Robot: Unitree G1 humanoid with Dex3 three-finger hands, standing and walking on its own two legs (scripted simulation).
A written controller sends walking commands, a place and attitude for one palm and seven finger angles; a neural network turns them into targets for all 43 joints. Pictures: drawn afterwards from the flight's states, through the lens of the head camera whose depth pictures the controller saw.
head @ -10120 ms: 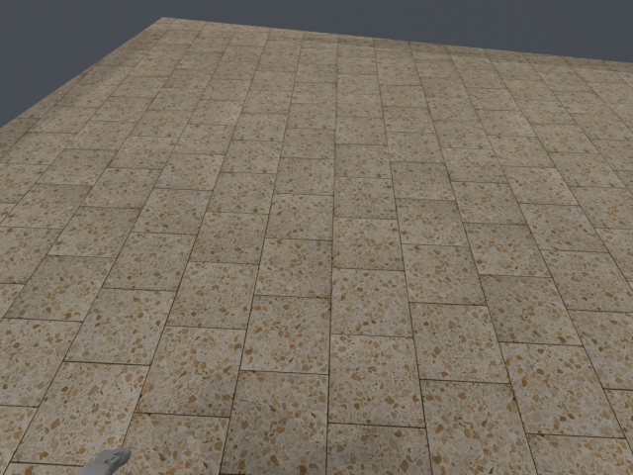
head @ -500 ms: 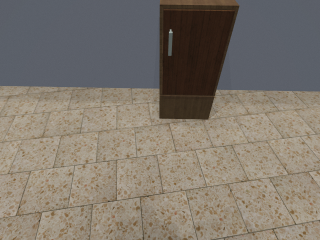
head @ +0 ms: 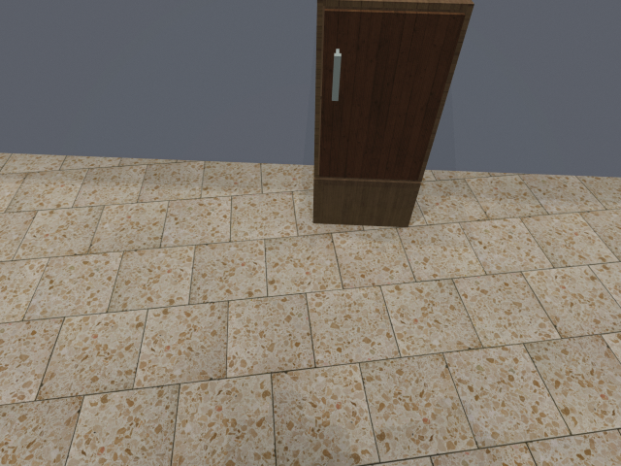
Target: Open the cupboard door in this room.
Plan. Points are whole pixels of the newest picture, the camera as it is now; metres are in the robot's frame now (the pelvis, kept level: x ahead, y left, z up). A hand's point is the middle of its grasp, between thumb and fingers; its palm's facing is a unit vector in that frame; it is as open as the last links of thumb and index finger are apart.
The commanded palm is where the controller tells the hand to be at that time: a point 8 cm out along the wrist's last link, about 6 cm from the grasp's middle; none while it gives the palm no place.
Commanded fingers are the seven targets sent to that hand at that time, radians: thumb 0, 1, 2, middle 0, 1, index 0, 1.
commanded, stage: look at it before walking up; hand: left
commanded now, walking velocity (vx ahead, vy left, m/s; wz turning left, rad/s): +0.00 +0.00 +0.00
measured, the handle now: (336, 74) +1.18 +0.00 -0.05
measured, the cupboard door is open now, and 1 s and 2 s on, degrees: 0 0 0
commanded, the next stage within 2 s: walk to a spot facing it in 0.42 s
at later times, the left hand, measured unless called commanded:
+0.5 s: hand out of the picture -0.02 +0.17 -0.18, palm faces +0.04 -0.98 -0.19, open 7.4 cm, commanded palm none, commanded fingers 0.00 0.90 0.90 -0.20 -0.30 -0.20 -0.30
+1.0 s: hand out of the picture +0.10 +0.24 -0.19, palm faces -0.15 -0.98 -0.14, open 7.4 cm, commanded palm none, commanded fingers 0.00 0.90 0.90 -0.20 -0.30 -0.20 -0.30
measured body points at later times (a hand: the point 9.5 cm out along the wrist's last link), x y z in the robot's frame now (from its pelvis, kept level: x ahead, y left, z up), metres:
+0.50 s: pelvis +0.00 +0.00 +0.00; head +0.01 +0.00 +0.45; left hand -0.02 +0.22 -0.16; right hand -0.01 -0.22 -0.16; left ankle +0.02 +0.13 -0.74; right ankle -0.05 -0.09 -0.74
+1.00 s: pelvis +0.07 +0.06 +0.00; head +0.11 +0.09 +0.44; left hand +0.11 +0.30 -0.18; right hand +0.04 -0.18 -0.14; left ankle +0.04 +0.13 -0.74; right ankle -0.01 -0.08 -0.64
